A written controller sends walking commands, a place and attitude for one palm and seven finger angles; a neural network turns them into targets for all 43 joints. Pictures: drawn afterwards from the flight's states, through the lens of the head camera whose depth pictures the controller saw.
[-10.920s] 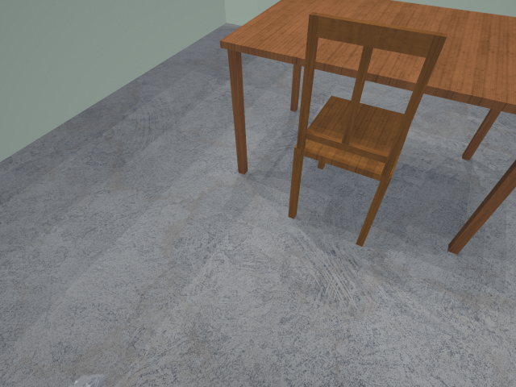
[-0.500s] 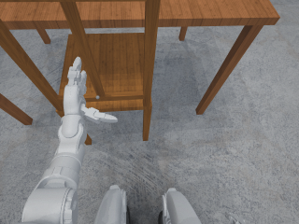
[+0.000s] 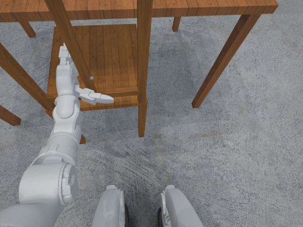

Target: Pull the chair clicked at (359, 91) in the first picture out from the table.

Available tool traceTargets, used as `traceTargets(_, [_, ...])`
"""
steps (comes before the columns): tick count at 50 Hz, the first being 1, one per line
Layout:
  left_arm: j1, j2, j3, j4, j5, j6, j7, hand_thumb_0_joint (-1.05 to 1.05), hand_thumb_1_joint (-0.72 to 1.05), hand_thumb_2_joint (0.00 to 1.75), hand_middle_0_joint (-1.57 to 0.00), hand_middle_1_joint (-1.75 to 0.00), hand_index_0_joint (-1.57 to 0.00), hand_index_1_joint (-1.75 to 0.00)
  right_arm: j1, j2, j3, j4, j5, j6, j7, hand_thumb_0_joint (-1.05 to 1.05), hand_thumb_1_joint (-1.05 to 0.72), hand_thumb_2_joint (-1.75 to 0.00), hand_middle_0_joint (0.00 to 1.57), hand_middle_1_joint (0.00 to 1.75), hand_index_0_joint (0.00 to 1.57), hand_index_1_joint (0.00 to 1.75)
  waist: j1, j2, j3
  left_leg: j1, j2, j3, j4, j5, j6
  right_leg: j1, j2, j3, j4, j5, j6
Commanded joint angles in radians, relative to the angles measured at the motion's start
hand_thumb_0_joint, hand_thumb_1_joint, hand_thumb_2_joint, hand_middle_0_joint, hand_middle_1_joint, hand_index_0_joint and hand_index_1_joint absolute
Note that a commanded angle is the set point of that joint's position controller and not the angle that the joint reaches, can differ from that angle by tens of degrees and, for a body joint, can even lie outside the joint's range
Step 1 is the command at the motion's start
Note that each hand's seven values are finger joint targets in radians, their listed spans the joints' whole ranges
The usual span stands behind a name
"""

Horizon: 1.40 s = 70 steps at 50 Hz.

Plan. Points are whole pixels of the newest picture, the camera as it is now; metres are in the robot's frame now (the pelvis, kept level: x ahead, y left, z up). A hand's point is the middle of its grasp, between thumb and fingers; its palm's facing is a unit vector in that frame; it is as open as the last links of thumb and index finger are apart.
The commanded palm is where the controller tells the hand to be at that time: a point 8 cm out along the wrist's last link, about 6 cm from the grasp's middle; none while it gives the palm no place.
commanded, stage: push the fingers through the gap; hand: left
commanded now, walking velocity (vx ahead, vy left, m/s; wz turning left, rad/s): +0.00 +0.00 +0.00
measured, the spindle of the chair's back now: (77, 57) +0.54 +0.15 +0.06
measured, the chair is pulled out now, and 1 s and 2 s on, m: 0.00 0.00 0.02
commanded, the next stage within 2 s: hook a spindle and tug to test in 0.56 s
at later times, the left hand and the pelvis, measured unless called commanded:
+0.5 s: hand (89, 74) +0.51 +0.13 +0.03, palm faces +0.06 -1.00 -0.02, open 17.0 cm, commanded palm +0.48 +0.17 +0.04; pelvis +0.01 +0.00 +0.00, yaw +0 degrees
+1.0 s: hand (91, 74) +0.51 +0.12 +0.03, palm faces +0.06 -1.00 -0.02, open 15.6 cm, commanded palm +0.48 +0.17 +0.04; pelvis +0.00 +0.00 +0.00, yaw +0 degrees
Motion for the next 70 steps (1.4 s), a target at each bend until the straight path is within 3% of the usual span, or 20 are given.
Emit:
traceTargets(1, [-0.448, 0.162, 0.012, -0.221, -0.005, -0.074, -0.004, 0.00, -0.50, 0.30, -0.06, -0.08, -0.06, -0.08, 0.159, -0.166, -0.062, -0.054, -0.004, -0.006, -0.010, 0.00, -0.90, -0.90, 0.20, 0.30, 0.20, 0.30, -0.028, 0.066, -0.542, 0.502, -0.020, -0.067, -0.106, 0.355, -0.002, 0.144, 0.016, 0.028, -0.182, 0.355, -0.006])
traceTargets(8, [-0.470, 0.241, 0.065, -0.138, 0.007, -0.046, -0.005, 0.00, -0.50, 0.30, -0.06, -0.08, -0.06, -0.08, 0.173, -0.175, -0.054, -0.052, -0.004, 0.009, -0.009, 0.00, -0.90, -0.90, 0.20, 0.30, 0.20, 0.30, -0.040, 0.015, -0.486, 0.392, -0.022, -0.054, -0.094, 0.294, 0.008, 0.173, 0.021, 0.039, -0.194, 0.332, -0.002])
traceTargets(11, [-0.475, 0.247, 0.070, -0.169, 0.007, -0.059, -0.008, 0.00, -0.50, 0.30, -0.06, -0.08, -0.06, -0.08, 0.174, -0.176, -0.053, -0.061, -0.006, 0.009, -0.006, 0.00, -0.90, -0.90, 0.20, 0.30, 0.20, 0.30, -0.027, 0.068, -0.534, 0.430, -0.023, -0.058, -0.094, 0.322, 0.004, 0.170, 0.021, 0.039, -0.184, 0.345, -0.007])
traceTargets(15, [-0.465, 0.199, 0.028, -0.226, -0.001, -0.071, -0.021, 0.00, -0.50, 0.30, -0.06, -0.08, -0.06, -0.08, 0.177, -0.173, -0.060, -0.059, -0.006, 0.016, 0.000, 0.00, -0.90, -0.90, 0.20, 0.30, 0.20, 0.30, -0.028, 0.110, -0.591, 0.526, -0.015, -0.068, -0.099, 0.405, -0.004, 0.157, 0.020, 0.027, -0.176, 0.400, -0.009])
traceTargets(18, [-0.420, 0.194, 0.031, -0.173, -0.002, -0.043, -0.018, 0.00, -0.50, 0.30, -0.06, -0.08, -0.06, -0.08, 0.182, -0.176, -0.060, -0.054, -0.002, 0.028, 0.001, 0.00, -0.90, -0.90, 0.20, 0.30, 0.20, 0.30, -0.034, 0.044, -0.519, 0.463, -0.019, -0.059, -0.106, 0.359, 0.002, 0.179, 0.024, 0.028, -0.196, 0.382, -0.004])
traceTargets(20, [-0.449, 0.202, 0.036, -0.205, -0.001, -0.047, -0.009, 0.00, -0.50, 0.30, -0.06, -0.08, -0.06, -0.08, 0.182, -0.176, -0.059, -0.057, -0.003, 0.028, -0.001, 0.00, -0.90, -0.90, 0.20, 0.30, 0.20, 0.30, -0.030, 0.071, -0.534, 0.481, -0.019, -0.064, -0.109, 0.370, 0.000, 0.170, 0.021, 0.027, -0.190, 0.386, -0.006])
traceTargets(24, [-0.435, 0.143, -0.006, -0.246, -0.004, -0.069, 0.002, 0.00, -0.50, 0.30, -0.06, -0.08, -0.06, -0.08, 0.176, -0.168, -0.063, -0.057, -0.004, 0.025, 0.003, 0.00, -0.90, -0.90, 0.20, 0.30, 0.20, 0.30, -0.036, 0.084, -0.542, 0.553, -0.013, -0.076, -0.121, 0.408, -0.006, 0.144, 0.025, 0.016, -0.193, 0.392, -0.009])
traceTargets(27, [-0.449, 0.171, 0.006, -0.182, 0.014, -0.068, 0.015, 0.00, -0.50, 0.30, -0.06, -0.08, -0.06, -0.08, 0.176, -0.173, -0.060, -0.042, -0.006, 0.029, 0.002, 0.00, -0.90, -0.90, 0.20, 0.30, 0.20, 0.30, -0.047, 0.054, -0.473, 0.494, -0.016, -0.072, -0.119, 0.348, -0.003, 0.129, 0.024, 0.018, -0.202, 0.349, -0.006])
traceTargets(29, [-0.485, 0.156, -0.004, -0.187, 0.016, -0.075, 0.020, 0.00, -0.50, 0.30, -0.06, -0.08, -0.06, -0.08, 0.177, -0.173, -0.060, -0.043, -0.009, 0.026, 0.001, 0.00, -0.90, -0.90, 0.20, 0.30, 0.20, 0.30, -0.053, 0.071, -0.480, 0.512, -0.017, -0.078, -0.121, 0.344, -0.003, 0.110, 0.023, 0.016, -0.198, 0.334, -0.009])
traceTargets(33, [-0.433, 0.180, 0.027, -0.201, 0.012, -0.085, 0.023, 0.00, -0.50, 0.30, -0.06, -0.08, -0.06, -0.08, 0.164, -0.170, -0.059, -0.057, -0.012, 0.029, 0.005, 0.00, -0.90, -0.90, 0.20, 0.30, 0.20, 0.30, -0.026, 0.077, -0.538, 0.516, -0.021, -0.067, -0.117, 0.384, -0.006, 0.164, 0.023, 0.021, -0.191, 0.383, -0.009])
traceTargets(39, [-0.436, 0.165, 0.014, -0.165, 0.010, -0.068, 0.012, 0.00, -0.50, 0.30, -0.17, -0.41, -0.17, -0.41, 0.164, -0.170, -0.057, -0.063, -0.006, 0.038, 0.005, 0.00, -0.90, -0.90, 0.20, 0.30, 0.20, 0.30, -0.043, 0.038, -0.486, 0.462, -0.022, -0.062, -0.114, 0.337, 0.001, 0.160, 0.023, 0.025, -0.195, 0.365, -0.006])
traceTargets(44, [-0.483, 0.156, -0.002, -0.225, 0.002, -0.089, 0.009, 0.00, -0.50, 0.30, -0.25, -0.68, -0.25, -0.68, 0.159, -0.170, -0.061, -0.059, -0.007, 0.030, 0.001, 0.00, -0.90, -0.90, 0.20, 0.30, 0.20, 0.30, -0.043, 0.093, -0.545, 0.532, -0.018, -0.074, -0.110, 0.370, -0.005, 0.130, 0.022, 0.023, -0.187, 0.364, -0.009])
traceTargets(48, [-0.458, 0.178, 0.016, -0.182, 0.005, -0.075, 0.010, 0.00, -0.50, 0.30, -0.32, -0.90, -0.32, -0.90, 0.162, -0.172, -0.059, -0.050, -0.008, 0.032, 0.000, 0.00, -0.90, -0.90, 0.20, 0.30, 0.20, 0.30, -0.044, 0.045, -0.520, 0.468, -0.022, -0.064, -0.104, 0.342, 0.001, 0.166, 0.023, 0.029, -0.196, 0.366, -0.004])
traceTargets(51, [-0.457, 0.181, 0.013, -0.193, 0.009, -0.075, 0.007, 0.00, -0.33, 0.37, -0.38, -1.07, -0.38, -1.07, 0.161, -0.171, -0.058, -0.052, -0.007, 0.032, 0.001, 0.00, -0.90, -0.90, 0.20, 0.30, 0.20, 0.30, -0.033, 0.081, -0.530, 0.496, -0.021, -0.069, -0.111, 0.353, -0.004, 0.155, 0.022, 0.025, -0.190, 0.362, -0.008])
traceTargets(54, [-0.464, 0.131, -0.017, -0.205, -0.002, -0.073, 0.007, 0.00, -0.16, 0.44, -0.43, -1.23, -0.43, -1.23, 0.165, -0.168, -0.061, -0.052, -0.007, 0.030, 0.002, 0.00, -0.90, -0.90, 0.20, 0.30, 0.20, 0.30, -0.048, 0.067, -0.534, 0.525, -0.017, -0.075, -0.112, 0.365, -0.002, 0.135, 0.024, 0.019, -0.193, 0.364, -0.008])
traceTargets(58, [-0.453, 0.131, -0.023, -0.190, 0.002, -0.069, 0.006, 0.00, 0.06, 0.54, -0.50, -1.45, -0.50, -1.45, 0.164, -0.169, -0.060, -0.045, -0.007, 0.030, 0.004, 0.00, -0.90, -0.90, 0.20, 0.30, 0.20, 0.30, -0.047, 0.063, -0.512, 0.507, -0.019, -0.072, -0.115, 0.348, -0.003, 0.141, 0.026, 0.019, -0.203, 0.353, -0.008])
traceTargets(63, [-0.405, 0.150, -0.003, -0.223, -0.008, -0.080, 0.001, 0.00, 0.34, 0.66, -0.50, -1.45, -0.50, -1.45, 0.162, -0.169, -0.063, -0.052, -0.007, 0.030, 0.006, 0.00, -0.90, -0.90, 0.20, 0.30, 0.20, 0.30, -0.029, 0.060, -0.545, 0.516, -0.020, -0.064, -0.118, 0.390, -0.004, 0.189, 0.026, 0.024, -0.200, 0.408, -0.009])
traceTargets(66, [-0.387, 0.092, -0.046, -0.258, -0.013, -0.082, -0.005, 0.00, 0.51, 0.73, -0.50, -1.45, -0.50, -1.45, 0.158, -0.162, -0.066, -0.055, -0.004, 0.031, 0.011, 0.00, -0.90, -0.90, 0.20, 0.30, 0.20, 0.30, -0.031, 0.090, -0.549, 0.569, -0.017, -0.069, -0.125, 0.428, -0.009, 0.167, 0.026, 0.014, -0.199, 0.425, -0.011])
traceTargets(68, [-0.363, 0.131, -0.016, -0.259, -0.014, -0.077, -0.002, 0.00, 0.62, 0.78, -0.50, -1.45, -0.50, -1.45, 0.163, -0.166, -0.066, -0.052, -0.005, 0.034, 0.011, 0.00, -0.90, -0.90, 0.20, 0.30, 0.20, 0.30, -0.020, 0.066, -0.542, 0.544, -0.019, -0.063, -0.127, 0.423, -0.007, 0.200, 0.027, 0.019, -0.203, 0.438, -0.010])
traceTargets(70, [-0.343, 0.105, -0.032, -0.271, -0.017, -0.080, -0.006, 0.00, 0.73, 0.83, -0.50, -1.45, -0.50, -1.45, 0.158, -0.162, -0.067, -0.056, -0.002, 0.032, 0.011, 0.00, -0.90, -0.90, 0.20, 0.30, 0.20, 0.30, -0.017, 0.071, -0.540, 0.557, -0.019, -0.063, -0.131, 0.438, -0.008, 0.198, 0.026, 0.017, -0.203, 0.449, -0.011])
